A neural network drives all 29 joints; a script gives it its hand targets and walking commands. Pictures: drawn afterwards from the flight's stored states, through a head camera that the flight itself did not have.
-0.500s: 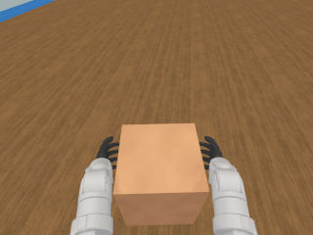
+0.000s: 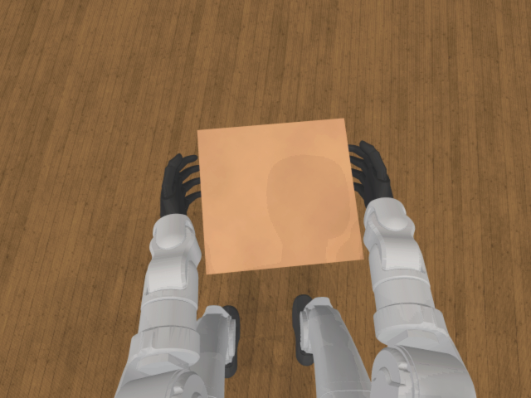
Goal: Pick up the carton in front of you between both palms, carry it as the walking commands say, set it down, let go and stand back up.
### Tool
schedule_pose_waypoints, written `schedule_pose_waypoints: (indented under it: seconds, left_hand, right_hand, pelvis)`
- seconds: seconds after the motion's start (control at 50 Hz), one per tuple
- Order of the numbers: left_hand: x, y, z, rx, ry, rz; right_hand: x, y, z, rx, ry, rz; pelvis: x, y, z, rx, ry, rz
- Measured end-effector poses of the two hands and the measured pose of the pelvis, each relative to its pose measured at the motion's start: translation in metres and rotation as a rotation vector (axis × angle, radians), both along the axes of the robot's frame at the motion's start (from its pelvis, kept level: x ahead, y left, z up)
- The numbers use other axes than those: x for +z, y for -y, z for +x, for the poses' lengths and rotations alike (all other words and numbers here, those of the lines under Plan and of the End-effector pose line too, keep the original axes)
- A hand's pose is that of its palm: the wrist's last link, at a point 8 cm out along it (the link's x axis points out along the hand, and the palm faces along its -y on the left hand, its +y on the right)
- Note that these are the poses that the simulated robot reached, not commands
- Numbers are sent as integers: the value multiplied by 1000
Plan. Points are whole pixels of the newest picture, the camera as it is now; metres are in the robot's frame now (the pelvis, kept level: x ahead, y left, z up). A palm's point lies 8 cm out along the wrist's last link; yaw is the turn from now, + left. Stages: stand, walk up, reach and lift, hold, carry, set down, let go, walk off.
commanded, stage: set down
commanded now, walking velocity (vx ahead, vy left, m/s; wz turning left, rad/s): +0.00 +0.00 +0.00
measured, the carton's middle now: (273, 205) +0.40 -0.02 -0.17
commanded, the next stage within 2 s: none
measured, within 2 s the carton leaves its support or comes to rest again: rests again in 1.60 s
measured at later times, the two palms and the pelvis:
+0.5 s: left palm (202, 193) +0.44 +0.12 -0.21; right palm (356, 189) +0.44 -0.18 -0.22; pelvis -0.01 +0.00 -0.13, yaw -2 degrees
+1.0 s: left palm (214, 196) +0.48 +0.12 -0.37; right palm (336, 185) +0.49 -0.18 -0.37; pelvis -0.04 +0.00 -0.24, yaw +0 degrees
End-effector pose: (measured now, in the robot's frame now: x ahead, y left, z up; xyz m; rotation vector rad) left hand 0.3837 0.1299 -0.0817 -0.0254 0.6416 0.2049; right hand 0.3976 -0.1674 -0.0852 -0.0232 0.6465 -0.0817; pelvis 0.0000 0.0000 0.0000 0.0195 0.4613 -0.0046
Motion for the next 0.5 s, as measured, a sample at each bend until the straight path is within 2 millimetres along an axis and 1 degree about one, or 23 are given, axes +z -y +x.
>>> schedule_pose_waypoints:
  seconds: [0.04,0.08,0.16,0.26,0.32,0.4,0.46,0.5]
  left_hand:
    - [-9,2,8,-3,20,-11]
    - [-13,3,18,-13,44,-12]
    - [-24,5,36,-24,39,-28]
    - [-44,10,54,-37,4,-22]
    - [-62,14,57,-45,-15,-7]
    - [-91,17,54,-43,-29,2]
    - [-114,15,53,-33,-33,2]
    - [-127,13,57,-25,-20,-7]
  right_hand:
    - [-8,2,6,-13,19,8]
    - [-12,3,12,-32,43,16]
    - [-22,6,24,-61,38,25]
    - [-46,10,37,-74,1,24]
    - [-66,14,39,-61,-18,6]
    - [-98,17,36,-52,-33,6]
    - [-122,15,38,-48,-38,17]
    - [-134,13,43,-46,-25,19]
  pelvis:
    - [-13,0,-1,-8,-43,0]
    - [-26,1,-2,-18,-74,0]
    - [-48,-1,-5,-24,-110,0]
    - [-70,-4,-6,-29,-166,4]
    - [-81,-5,-5,-27,-211,10]
    - [-97,-4,-6,-29,-271,24]
    - [-113,-3,-9,-41,-309,33]
    - [-126,-2,-11,-52,-320,36]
